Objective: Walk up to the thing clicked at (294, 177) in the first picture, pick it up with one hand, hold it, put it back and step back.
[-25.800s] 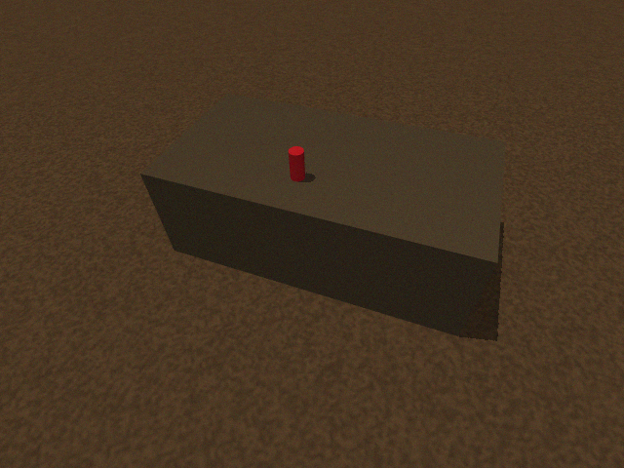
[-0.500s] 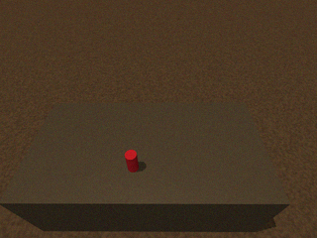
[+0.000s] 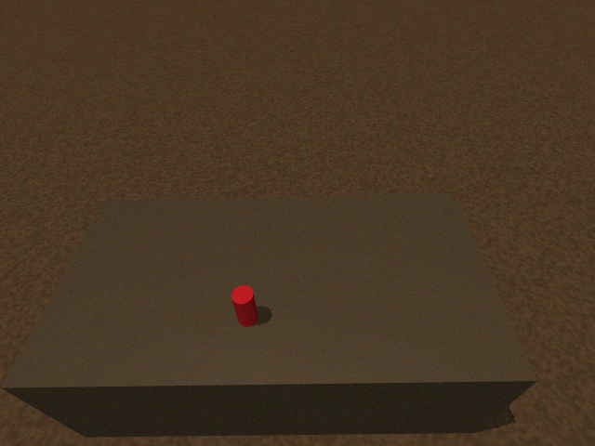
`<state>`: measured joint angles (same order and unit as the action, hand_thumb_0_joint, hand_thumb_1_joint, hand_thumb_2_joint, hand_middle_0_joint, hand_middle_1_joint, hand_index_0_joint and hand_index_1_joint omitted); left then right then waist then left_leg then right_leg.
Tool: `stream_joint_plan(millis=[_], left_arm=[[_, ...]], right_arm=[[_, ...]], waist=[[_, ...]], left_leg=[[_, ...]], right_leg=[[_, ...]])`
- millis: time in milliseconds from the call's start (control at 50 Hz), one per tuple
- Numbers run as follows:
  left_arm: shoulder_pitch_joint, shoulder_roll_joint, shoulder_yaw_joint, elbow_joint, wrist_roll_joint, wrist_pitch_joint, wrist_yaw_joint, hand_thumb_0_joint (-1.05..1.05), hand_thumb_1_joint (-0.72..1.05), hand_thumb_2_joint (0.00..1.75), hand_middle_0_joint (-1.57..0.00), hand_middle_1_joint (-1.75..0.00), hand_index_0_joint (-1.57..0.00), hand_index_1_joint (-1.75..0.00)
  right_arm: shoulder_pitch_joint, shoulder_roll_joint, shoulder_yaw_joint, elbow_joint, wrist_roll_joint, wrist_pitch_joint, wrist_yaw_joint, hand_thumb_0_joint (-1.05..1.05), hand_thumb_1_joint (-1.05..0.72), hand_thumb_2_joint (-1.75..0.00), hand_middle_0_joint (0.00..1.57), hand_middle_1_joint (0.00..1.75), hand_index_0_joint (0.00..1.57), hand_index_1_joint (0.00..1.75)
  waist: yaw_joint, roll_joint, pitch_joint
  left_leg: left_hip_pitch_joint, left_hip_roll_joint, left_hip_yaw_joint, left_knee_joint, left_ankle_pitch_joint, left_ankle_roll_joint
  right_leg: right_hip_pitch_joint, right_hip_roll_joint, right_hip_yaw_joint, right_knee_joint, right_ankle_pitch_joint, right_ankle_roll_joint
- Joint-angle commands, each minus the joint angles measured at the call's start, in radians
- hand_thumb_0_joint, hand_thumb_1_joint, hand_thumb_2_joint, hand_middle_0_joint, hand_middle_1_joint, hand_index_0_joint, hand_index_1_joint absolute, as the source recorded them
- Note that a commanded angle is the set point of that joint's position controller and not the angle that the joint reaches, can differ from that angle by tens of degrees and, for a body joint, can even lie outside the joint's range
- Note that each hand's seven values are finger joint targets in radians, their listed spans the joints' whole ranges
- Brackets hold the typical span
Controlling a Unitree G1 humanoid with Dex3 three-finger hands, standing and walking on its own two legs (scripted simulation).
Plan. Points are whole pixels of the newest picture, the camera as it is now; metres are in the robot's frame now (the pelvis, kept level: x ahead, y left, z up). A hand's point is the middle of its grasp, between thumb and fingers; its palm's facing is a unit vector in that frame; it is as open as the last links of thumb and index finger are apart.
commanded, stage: stand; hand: left
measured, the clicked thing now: (245, 306) +0.52 +0.17 -0.30
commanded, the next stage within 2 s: step back in 1.46 s
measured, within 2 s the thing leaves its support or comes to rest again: neither
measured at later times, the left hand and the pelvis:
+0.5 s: hand out of the picture +0.08 +0.25 -0.15, palm faces -0.03 -0.94 -0.35, open 7.4 cm; pelvis +0.01 +0.00 +0.00, yaw -1 degrees
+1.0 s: hand out of the picture +0.09 +0.25 -0.15, palm faces -0.04 -0.94 -0.35, open 7.4 cm; pelvis +0.02 +0.00 +0.00, yaw -1 degrees
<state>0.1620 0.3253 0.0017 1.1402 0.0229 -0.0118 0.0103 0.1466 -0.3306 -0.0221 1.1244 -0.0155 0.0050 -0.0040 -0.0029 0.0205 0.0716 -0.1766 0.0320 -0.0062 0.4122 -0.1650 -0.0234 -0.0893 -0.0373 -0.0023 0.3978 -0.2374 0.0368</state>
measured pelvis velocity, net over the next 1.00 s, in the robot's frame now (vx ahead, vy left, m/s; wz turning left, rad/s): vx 0.02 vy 0.00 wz -0.02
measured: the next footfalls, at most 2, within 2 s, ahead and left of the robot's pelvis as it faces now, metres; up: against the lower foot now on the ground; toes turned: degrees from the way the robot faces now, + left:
left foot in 1.94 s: -0.04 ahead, +0.12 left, +0.00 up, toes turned -2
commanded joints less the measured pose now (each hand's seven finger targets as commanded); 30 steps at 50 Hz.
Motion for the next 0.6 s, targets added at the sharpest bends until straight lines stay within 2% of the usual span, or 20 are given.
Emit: stream_joint_plan(millis=[0,100,180,240,320,380,420,460,500,540,580], left_arm=[[-0.034,0.208,0.041,-0.044,-0.003,-0.017,0.013,0.0,0.9,0.9,-0.2,-0.3,-0.2,-0.3],[-0.05,0.212,0.041,-0.039,-0.004,-0.015,0.013,0.0,0.9,0.9,-0.2,-0.3,-0.2,-0.3],[-0.059,0.22,0.045,-0.036,-0.006,-0.011,0.011,0.0,0.9,0.9,-0.2,-0.3,-0.2,-0.3],[-0.06,0.215,0.045,-0.035,-0.006,-0.011,0.01,0.0,0.9,0.9,-0.2,-0.3,-0.2,-0.3],[-0.065,0.218,0.044,-0.038,-0.005,-0.015,0.009,0.0,0.9,0.9,-0.2,-0.3,-0.2,-0.3],[-0.073,0.218,0.045,-0.038,-0.008,-0.011,0.01,0.0,0.9,0.9,-0.2,-0.3,-0.2,-0.3],[-0.069,0.218,0.044,-0.039,-0.007,-0.012,0.009,0.0,0.9,0.9,-0.2,-0.3,-0.2,-0.3],[-0.072,0.219,0.047,-0.038,-0.007,-0.012,0.009,0.0,0.9,0.9,-0.2,-0.3,-0.2,-0.3],[-0.072,0.217,0.044,-0.037,-0.006,-0.012,0.009,0.0,0.9,0.9,-0.2,-0.3,-0.2,-0.3],[-0.075,0.226,0.047,-0.043,-0.008,-0.013,0.007,0.0,0.9,0.9,-0.2,-0.3,-0.2,-0.3],[-0.079,0.225,0.046,-0.047,-0.007,-0.012,0.007,0.0,0.9,0.9,-0.2,-0.3,-0.2,-0.3]], right_arm=[[-0.047,-0.198,-0.027,-0.05,0.0,-0.027,-0.012,0.0,-0.9,-0.9,0.2,0.3,0.2,0.3],[-0.047,-0.204,-0.025,-0.038,0.002,-0.027,-0.013,0.0,-0.9,-0.9,0.2,0.3,0.2,0.3],[-0.055,-0.208,-0.025,-0.034,0.0,-0.026,-0.015,0.0,-0.9,-0.9,0.2,0.3,0.2,0.3],[-0.062,-0.21,-0.023,-0.034,0.002,-0.03,-0.014,0.0,-0.9,-0.9,0.2,0.3,0.2,0.3],[-0.063,-0.217,-0.023,-0.031,0.002,-0.032,-0.014,0.0,-0.9,-0.9,0.2,0.3,0.2,0.3],[-0.064,-0.219,-0.023,-0.027,0.002,-0.027,-0.015,0.0,-0.9,-0.9,0.2,0.3,0.2,0.3],[-0.069,-0.214,-0.021,-0.028,0.002,-0.028,-0.013,0.0,-0.9,-0.9,0.2,0.3,0.2,0.3],[-0.07,-0.218,-0.023,-0.029,0.001,-0.028,-0.013,0.0,-0.9,-0.9,0.2,0.3,0.2,0.3],[-0.075,-0.215,-0.023,-0.028,0.003,-0.027,-0.011,0.0,-0.9,-0.9,0.2,0.3,0.2,0.3],[-0.064,-0.22,-0.024,-0.025,0.001,-0.027,-0.011,0.0,-0.9,-0.9,0.2,0.3,0.2,0.3],[-0.069,-0.218,-0.023,-0.027,0.003,-0.028,-0.01,0.0,-0.9,-0.9,0.2,0.3,0.2,0.3]], waist=[[0.002,-0.013,-0.041],[0.001,-0.016,-0.056],[0.001,-0.008,-0.044],[0.004,-0.012,-0.07],[0.0,-0.026,-0.082],[-0.002,-0.017,-0.065],[-0.001,-0.022,-0.072],[0.0,-0.017,-0.064],[-0.004,-0.028,-0.066],[-0.006,-0.019,-0.065],[-0.008,-0.009,-0.061]], left_leg=[[0.049,0.082,-0.081,-0.088,0.026,0.042],[0.065,0.087,-0.071,-0.091,0.084,0.038],[0.052,0.087,-0.07,-0.11,0.019,0.036],[0.075,0.094,-0.067,-0.104,0.102,0.036],[0.097,0.096,-0.061,-0.091,0.158,0.037],[0.085,0.095,-0.057,-0.102,0.104,0.036],[0.09,0.097,-0.058,-0.104,0.124,0.035],[0.082,0.095,-0.055,-0.104,0.09,0.036],[0.096,0.099,-0.061,-0.105,0.115,0.035],[0.083,0.096,-0.054,-0.11,0.077,0.034],[0.075,0.096,-0.057,-0.117,0.085,0.03]], right_leg=[[-0.053,-0.084,0.074,-0.111,0.058,-0.045],[-0.034,-0.087,0.073,-0.114,0.107,-0.045],[-0.04,-0.084,0.072,-0.116,0.072,-0.047],[-0.025,-0.086,0.072,-0.108,0.125,-0.047],[-0.022,-0.089,0.068,-0.109,0.177,-0.04],[-0.03,-0.087,0.07,-0.121,0.139,-0.04],[-0.028,-0.088,0.067,-0.118,0.156,-0.039],[-0.026,-0.089,0.07,-0.126,0.131,-0.039],[-0.035,-0.088,0.067,-0.127,0.129,-0.04],[-0.027,-0.091,0.076,-0.133,0.123,-0.041],[-0.029,-0.089,0.073,-0.129,0.118,-0.042]])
